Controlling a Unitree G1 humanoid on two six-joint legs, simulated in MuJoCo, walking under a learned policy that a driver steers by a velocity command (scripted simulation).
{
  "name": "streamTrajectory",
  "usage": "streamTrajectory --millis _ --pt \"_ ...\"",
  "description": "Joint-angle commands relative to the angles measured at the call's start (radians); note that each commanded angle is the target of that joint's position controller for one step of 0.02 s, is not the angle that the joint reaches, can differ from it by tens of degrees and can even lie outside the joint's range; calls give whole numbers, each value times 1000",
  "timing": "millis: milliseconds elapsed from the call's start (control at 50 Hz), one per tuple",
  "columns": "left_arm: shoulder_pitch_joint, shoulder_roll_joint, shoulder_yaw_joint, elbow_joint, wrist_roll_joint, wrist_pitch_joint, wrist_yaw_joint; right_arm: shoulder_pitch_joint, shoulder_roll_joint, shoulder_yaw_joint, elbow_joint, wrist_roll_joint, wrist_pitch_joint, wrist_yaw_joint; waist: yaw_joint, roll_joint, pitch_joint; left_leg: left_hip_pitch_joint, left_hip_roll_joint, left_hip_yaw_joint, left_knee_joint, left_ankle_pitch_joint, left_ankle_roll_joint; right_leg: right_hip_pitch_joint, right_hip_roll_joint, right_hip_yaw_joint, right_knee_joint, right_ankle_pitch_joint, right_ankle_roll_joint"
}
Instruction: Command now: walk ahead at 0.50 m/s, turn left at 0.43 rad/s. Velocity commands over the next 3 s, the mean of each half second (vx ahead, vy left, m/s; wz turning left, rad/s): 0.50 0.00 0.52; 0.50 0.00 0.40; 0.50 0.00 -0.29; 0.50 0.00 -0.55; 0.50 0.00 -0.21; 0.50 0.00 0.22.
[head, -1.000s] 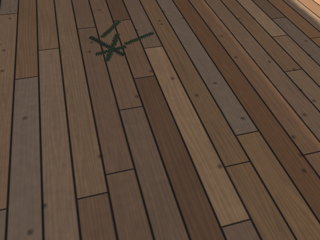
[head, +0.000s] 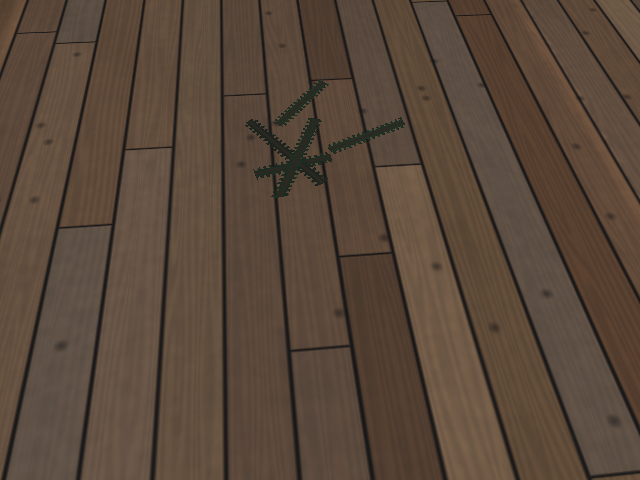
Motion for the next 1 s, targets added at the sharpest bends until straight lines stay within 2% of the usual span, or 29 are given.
streamTrajectory --millis 20,40,60,80,100,140,180,240,300,340,400,440,460,480,500,520,540,560,580,600,640,680,780,880,920,940,960,980,1000 --pt "65 10 -29 -111 20 -48 -9 368 -303 -96 8 6 2 -13 -119 267 -380 924 347 -840 -233 -186 333 -713 101 106 878 -52 2" --pt "-15 109 -4 -130 -14 -89 -26 368 -226 -71 7 -5 1 -14 -152 187 -362 927 325 -816 -280 -223 284 -825 36 265 946 -58 -35" --pt "-101 139 1 -162 -42 -110 -32 313 -185 -61 -8 -11 -2 -19 -145 137 -237 810 288 -660 -279 -146 243 -861 -9 252 921 13 -57" --pt "-140 130 2 -169 -30 -116 -26 240 -167 -54 -27 -17 -6 -18 -106 16 -148 646 248 -544 -297 -29 222 -829 -49 243 832 83 -59" --pt "-143 139 14 -167 -11 -108 -18 187 -140 -46 -47 -22 -9 -19 -67 -8 -119 529 221 -468 -313 71 205 -753 -85 245 739 121 -54" --pt "-122 118 19 -176 2 -78 -14 155 -136 -42 -65 -23 -8 -22 -22 11 -85 399 183 -414 -355 140 207 -665 -98 243 645 138 -30" --pt "-148 93 17 -193 14 -59 -8 184 -165 -50 -64 -13 -9 -35 -18 22 -58 333 163 -359 -378 186 214 -662 -87 220 542 194 7" --pt "-275 75 13 -239 16 -55 -5 235 -192 -60 -58 -6 -2 -57 -54 35 -22 293 117 -306 -384 134 178 -668 -54 209 305 390 40" --pt "-375 58 5 -276 5 -63 -14 274 -195 -62 -50 -3 6 -64 -94 71 -12 260 85 -291 -369 42 130 -584 -4 196 111 552 38" --pt "-416 71 7 -299 -4 -67 -18 304 -194 -63 -38 1 10 -64 -109 83 -11 287 101 -329 -345 11 119 -559 9 210 63 570 33" --pt "-425 111 18 -318 -7 -81 -30 316 -186 -63 -37 3 20 -72 -98 94 -16 386 137 -414 -260 -6 108 -545 11 240 -2 490 14" --pt "-368 135 28 -310 -10 -93 -33 300 -186 -64 -49 -2 29 -77 -61 123 -32 416 144 -457 -191 40 95 -466 16 229 -27 404 -12" --pt "-279 157 41 -287 -5 -98 -30 288 -164 -56 -61 -4 32 -76 -16 121 -77 401 102 -444 -109 87 73 -337 13 216 -63 401 -39" --pt "-140 199 56 -268 11 -103 -23 271 -116 -37 -83 -13 29 -71 50 73 -197 308 46 -385 105 54 40 -100 -99 304 -29 383 -95" --pt "4 281 81 -249 23 -90 -16 378 -62 -21 -101 5 20 -70 43 -159 -349 -28 -94 -239 443 -203 -43 288 -321 654 -44 246 -233" --pt "25 245 73 -232 -1 -77 -25 423 -99 -17 -115 15 14 -71 28 -326 -369 -226 -70 -220 630 -528 -54 343 -418 934 -138 52 -276" --pt "-28 159 51 -255 -8 -72 -24 363 -186 -39 -106 20 19 -70 40 -193 -233 -286 -8 -241 715 -453 -58 222 -383 830 -163 -50 -236" --pt "-84 129 41 -268 -4 -63 -22 289 -198 -44 -120 12 27 -71 35 -106 -131 -274 30 -199 717 -373 -62 80 -343 678 -180 25 -199" --pt "-131 111 33 -267 3 -59 -24 250 -185 -46 -133 0 29 -70 13 -73 -61 -242 61 -186 672 -310 -63 -46 -301 576 -213 125 -188" --pt "-157 91 26 -264 10 -59 -23 244 -167 -49 -138 -2 35 -65 -12 -93 -32 -202 92 -186 633 -270 -60 -122 -268 494 -241 201 -178" --pt "-168 94 29 -250 9 -65 -24 256 -123 -42 -146 7 48 -58 -30 -119 -17 -156 115 -157 600 -226 -65 -193 -234 374 -291 293 -183" --pt "-148 117 38 -232 6 -75 -25 229 -106 -37 -170 2 52 -58 -29 -93 -12 -178 122 -158 547 -170 -75 -197 -235 308 -317 386 -206" --pt "-110 148 43 -198 -5 -67 -28 118 -73 -17 -204 -6 32 -42 -5 -63 5 -150 99 -118 239 49 -74 -163 -200 157 -332 531 -200" --pt "-7 190 46 -150 -27 -39 -28 -45 -69 -5 -263 0 19 -14 44 -68 49 -117 70 -42 39 47 -53 -63 -240 141 -306 540 -187" --pt "6 205 49 -134 -34 -24 -26 -56 -91 -11 -278 0 18 -8 25 -89 46 -90 50 -27 -5 -35 -26 -1 -267 142 -257 639 -172" --pt "-3 216 51 -131 -36 -18 -24 -21 -111 -20 -273 -3 17 -8 -7 -103 19 -17 26 -10 -31 -63 -7 13 -266 129 -199 778 -160" --pt "-19 221 50 -128 -39 -12 -21 79 -139 -37 -245 -9 16 -10 -75 -104 -45 144 -8 18 -80 -29 17 -2 -242 92 -75 933 -138" --pt "-12 199 40 -129 -33 -11 -17 231 -190 -65 -195 -12 20 -19 -144 -86 -144 389 -22 19 -87 17 45 -91 -197 51 108 961 -107" --pt "-15 143 14 -162 0 -18 -16 413 -275 -90 -163 -20 29 -38 -208 52 -290 714 184 -229 -42 89 113 -339 -141 24 442 617 -64"
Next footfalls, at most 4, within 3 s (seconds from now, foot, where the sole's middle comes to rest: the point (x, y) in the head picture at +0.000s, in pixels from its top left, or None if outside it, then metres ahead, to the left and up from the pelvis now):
0.48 right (378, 476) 0.47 -0.08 -0.75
0.98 left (209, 399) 0.61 0.28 -0.75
1.54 right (276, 263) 0.98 0.17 -0.75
2.02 left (203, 184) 1.24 0.40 -0.75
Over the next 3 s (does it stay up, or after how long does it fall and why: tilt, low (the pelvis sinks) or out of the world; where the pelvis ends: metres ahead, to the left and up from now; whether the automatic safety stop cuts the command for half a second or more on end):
stays up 1.59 0.22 0.01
